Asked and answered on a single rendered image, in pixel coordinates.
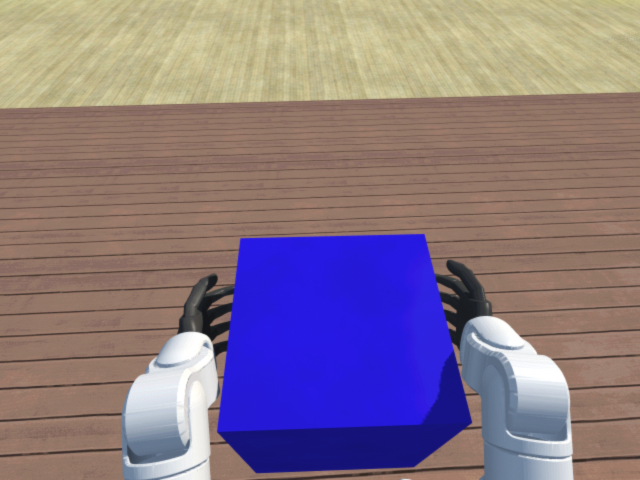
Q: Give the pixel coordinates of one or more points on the carton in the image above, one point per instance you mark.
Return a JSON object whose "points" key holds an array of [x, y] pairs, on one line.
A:
{"points": [[339, 355]]}

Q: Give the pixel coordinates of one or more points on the robot left hand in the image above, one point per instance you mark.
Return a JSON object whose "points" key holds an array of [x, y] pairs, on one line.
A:
{"points": [[197, 317]]}

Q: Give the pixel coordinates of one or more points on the left robot forearm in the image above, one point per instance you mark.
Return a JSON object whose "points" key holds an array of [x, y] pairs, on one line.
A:
{"points": [[165, 428]]}

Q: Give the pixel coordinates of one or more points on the robot right hand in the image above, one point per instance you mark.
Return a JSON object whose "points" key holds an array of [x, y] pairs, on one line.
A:
{"points": [[471, 302]]}

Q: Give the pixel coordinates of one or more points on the right robot forearm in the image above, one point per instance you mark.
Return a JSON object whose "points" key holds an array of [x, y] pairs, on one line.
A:
{"points": [[525, 404]]}

